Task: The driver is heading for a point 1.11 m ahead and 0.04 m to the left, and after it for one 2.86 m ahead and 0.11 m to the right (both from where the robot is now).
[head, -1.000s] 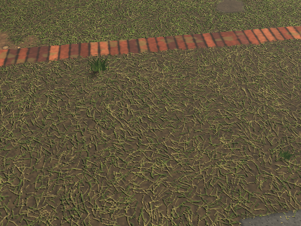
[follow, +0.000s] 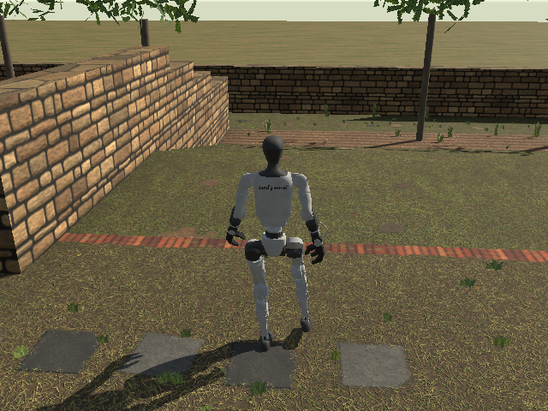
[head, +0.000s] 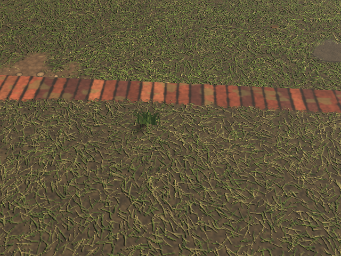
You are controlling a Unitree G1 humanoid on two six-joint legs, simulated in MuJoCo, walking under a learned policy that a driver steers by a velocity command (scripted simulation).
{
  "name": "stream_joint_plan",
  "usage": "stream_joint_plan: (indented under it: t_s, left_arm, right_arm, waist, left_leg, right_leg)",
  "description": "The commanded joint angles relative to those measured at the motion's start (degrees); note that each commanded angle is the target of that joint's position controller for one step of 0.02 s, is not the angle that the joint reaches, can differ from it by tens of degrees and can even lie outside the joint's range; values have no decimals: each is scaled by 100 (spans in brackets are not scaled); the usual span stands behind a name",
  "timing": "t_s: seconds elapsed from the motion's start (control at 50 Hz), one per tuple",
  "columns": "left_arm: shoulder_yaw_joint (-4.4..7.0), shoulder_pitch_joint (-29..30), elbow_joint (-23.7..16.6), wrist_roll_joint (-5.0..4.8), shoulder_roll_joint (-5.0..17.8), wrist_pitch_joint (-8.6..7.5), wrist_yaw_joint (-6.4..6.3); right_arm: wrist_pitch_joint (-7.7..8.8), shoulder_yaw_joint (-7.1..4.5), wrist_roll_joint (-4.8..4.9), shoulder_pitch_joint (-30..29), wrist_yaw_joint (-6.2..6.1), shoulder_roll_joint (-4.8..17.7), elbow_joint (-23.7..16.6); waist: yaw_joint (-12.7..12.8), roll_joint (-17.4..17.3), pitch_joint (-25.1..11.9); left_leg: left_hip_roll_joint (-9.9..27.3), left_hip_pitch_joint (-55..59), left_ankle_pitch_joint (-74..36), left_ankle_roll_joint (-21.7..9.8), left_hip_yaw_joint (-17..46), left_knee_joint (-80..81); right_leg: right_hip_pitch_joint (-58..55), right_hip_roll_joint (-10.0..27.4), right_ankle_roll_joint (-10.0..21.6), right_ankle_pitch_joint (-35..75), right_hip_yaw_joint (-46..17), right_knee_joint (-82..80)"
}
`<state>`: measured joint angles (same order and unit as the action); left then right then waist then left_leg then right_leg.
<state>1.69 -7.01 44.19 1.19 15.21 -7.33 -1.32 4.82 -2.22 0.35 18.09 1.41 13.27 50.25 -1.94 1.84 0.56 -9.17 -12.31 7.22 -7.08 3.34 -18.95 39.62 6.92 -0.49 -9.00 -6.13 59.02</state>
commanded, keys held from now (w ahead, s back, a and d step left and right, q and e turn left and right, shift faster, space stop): w+q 0.14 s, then w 0.86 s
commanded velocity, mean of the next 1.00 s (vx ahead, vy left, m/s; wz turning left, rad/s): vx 0.50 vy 0.00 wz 0.21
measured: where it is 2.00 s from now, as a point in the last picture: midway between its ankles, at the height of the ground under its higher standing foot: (155, 143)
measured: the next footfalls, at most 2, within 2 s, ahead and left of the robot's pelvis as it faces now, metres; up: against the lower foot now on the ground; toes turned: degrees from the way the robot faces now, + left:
right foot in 0.24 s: +0.31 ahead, -0.14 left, +0.00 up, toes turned +11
left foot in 0.74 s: +0.53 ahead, +0.15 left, +0.00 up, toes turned +12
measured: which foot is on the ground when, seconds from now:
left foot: down 0.00-0.26, up 0.28-0.72, down 0.74-1.00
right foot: up 0.00-0.22, down 0.24-0.76, up 0.78-1.00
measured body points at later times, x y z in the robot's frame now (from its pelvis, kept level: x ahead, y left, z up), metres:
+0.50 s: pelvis +0.27 -0.05 +0.01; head +0.29 -0.06 +0.46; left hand +0.24 +0.22 -0.11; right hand +0.47 -0.27 -0.11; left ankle +0.33 +0.13 -0.67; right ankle +0.27 -0.15 -0.74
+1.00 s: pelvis +0.51 +0.07 +0.01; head +0.52 +0.08 +0.45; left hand +0.60 +0.36 -0.11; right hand +0.62 -0.19 -0.11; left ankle +0.49 +0.14 -0.74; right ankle +0.63 -0.09 -0.66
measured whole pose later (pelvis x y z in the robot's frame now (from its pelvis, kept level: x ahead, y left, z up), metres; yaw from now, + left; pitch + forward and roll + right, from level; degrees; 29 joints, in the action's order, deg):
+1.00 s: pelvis +0.51 +0.07 +0.01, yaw +11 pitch +2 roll +1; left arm 2.9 -11.5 44.9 -0.2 17.1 -4.2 -0.2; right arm 5.4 -2.8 -0.1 19.3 1.7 14.7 47.4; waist -2.0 2.9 -0.6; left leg -4.0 -8.9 9.2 -4.3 -2.2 -16.2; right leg 38.5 7.1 -0.1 -9.1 -2.2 57.2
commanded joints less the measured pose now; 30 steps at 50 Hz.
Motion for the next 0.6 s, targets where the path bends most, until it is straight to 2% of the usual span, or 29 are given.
stream_joint_plan:
  t_s: [0.02,0.06,0.1,0.14,0.18,0.2,0.22,0.24,0.26,0.28,0.3,0.32,0.34,0.36,0.38,0.42,0.46,0.5,0.56,0.6]
  left_arm:
    - [66,89,-378,28,257,41,-78]
    - [39,522,-522,-47,204,22,-55]
    - [58,806,-650,-126,298,-4,-6]
    - [98,972,-769,-154,445,-69,71]
    - [144,850,-771,-155,575,-153,146]
    - [172,588,-706,-141,610,-192,160]
    - [237,70,-570,-97,712,-222,141]
    - [318,-784,-451,-26,965,-240,108]
    - [487,-1682,-247,40,1493,-167,86]
    - [475,-1926,-81,-94,1219,-106,144]
    - [352,-1631,-171,-156,743,-96,145]
    - [288,-1262,-250,-149,600,-55,151]
    - [245,-999,-258,-143,521,-29,178]
    - [201,-856,-256,-113,424,-25,207]
    - [187,-810,-228,-94,404,-21,236]
    - [213,-939,-121,-130,498,-37,265]
    - [261,-1102,-13,-146,678,-27,243]
    - [272,-1242,72,-176,746,26,206]
    - [268,-1519,212,-227,833,85,184]
    - [263,-1733,327,-249,871,125,182]
  right_arm:
    - [90,-226,62,-160,-137,941,-498]
    - [46,-250,116,90,-164,982,-475]
    - [2,-258,140,265,-176,981,-451]
    - [-52,-249,152,374,-202,928,-453]
    - [-92,-248,95,358,-237,936,-474]
    - [-116,-235,75,319,-244,900,-480]
    - [-122,-184,47,291,-235,768,-505]
    - [-90,-78,-12,187,-196,510,-594]
    - [1,28,91,880,-161,213,-619]
    - [63,10,185,1049,-154,487,-592]
    - [71,-103,235,508,-151,970,-633]
    - [56,-103,171,43,-156,968,-725]
    - [58,-98,62,-216,-149,864,-808]
    - [41,-117,-4,-277,-138,791,-832]
    - [19,-100,0,-204,-126,671,-827]
    - [-8,-52,-13,-181,-115,485,-840]
    - [4,-12,-37,-532,-128,410,-988]
    - [34,30,-36,-924,-112,328,-1104]
    - [66,48,16,-1485,-59,312,-1241]
    - [79,39,60,-1821,-12,361,-1367]
  waist:
    - [107,-402,110]
    - [-106,-539,17]
    - [-238,-612,-63]
    - [-264,-618,-98]
    - [-161,-768,-161]
    - [-15,-858,-233]
    - [224,-885,-482]
    - [624,-606,-1131]
    - [593,868,-1932]
    - [628,1531,-1844]
    - [687,765,-974]
    - [604,216,-487]
    - [472,5,-127]
    - [318,36,3]
    - [225,165,17]
    - [193,297,-43]
    - [261,233,-14]
    - [374,223,-9]
    - [568,291,71]
    - [667,316,168]
  left_leg:
    - [1209,-1066,-460,-814,1121,835]
    - [1201,-757,-236,-669,1227,658]
    - [1345,-354,10,-627,1533,463]
    - [1489,127,217,-600,1931,116]
    - [1674,492,-7,-553,2155,-235]
    - [1655,557,-257,-489,2170,-448]
    - [1430,510,-737,-362,2044,-911]
    - [1149,-16,-708,-168,1647,-2192]
    - [351,-1951,551,298,766,-4022]
    - [426,-3091,2493,379,717,-5054]
    - [711,-3510,2099,347,920,-5498]
    - [926,-3451,1611,359,709,-5512]
    - [1101,-3362,1274,384,548,-5170]
    - [1304,-3133,1052,399,432,-4850]
    - [1376,-2871,942,434,295,-4647]
    - [1429,-2725,715,529,76,-4279]
    - [1485,-2829,320,610,-16,-3630]
    - [1470,-2710,-275,625,-98,-2833]
    - [1306,-2293,-946,632,-250,-1885]
    - [1241,-2209,-996,601,-272,-1585]
  right_leg:
    - [-778,-278,-176,1086,323,-1381]
    - [-930,-485,-212,1410,322,-2228]
    - [-979,-583,-239,1387,252,-2624]
    - [-994,-641,-180,1112,109,-3016]
    - [-1238,-653,-23,715,145,-3236]
    - [-1609,-669,106,608,243,-3416]
    - [-2364,-654,306,531,307,-3610]
    - [-3702,44,708,517,-292,-3448]
    - [-5888,1186,1703,-128,-2373,-3528]
    - [-6102,1761,1983,-1234,-3915,-4125]
    - [-5433,1555,1713,-1682,-3418,-4242]
    - [-4719,1290,1502,-1249,-2602,-4332]
    - [-4109,1008,1426,-663,-2067,-4524]
    - [-3705,781,1318,-191,-1645,-4677]
    - [-3415,607,1278,139,-1337,-4813]
    - [-3225,465,1357,859,-876,-4960]
    - [-3238,467,1406,1384,-598,-5053]
    - [-3260,378,1313,1559,-300,-5070]
    - [-3228,289,1179,1312,-28,-5031]
    - [-3401,433,1168,1147,-92,-4972]
Keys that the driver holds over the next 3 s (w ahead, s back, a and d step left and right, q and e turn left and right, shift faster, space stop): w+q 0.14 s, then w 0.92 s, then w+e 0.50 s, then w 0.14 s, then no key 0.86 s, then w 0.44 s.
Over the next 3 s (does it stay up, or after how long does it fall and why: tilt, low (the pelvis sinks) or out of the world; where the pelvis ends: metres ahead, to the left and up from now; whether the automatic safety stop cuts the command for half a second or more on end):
stays up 1.18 0.02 0.00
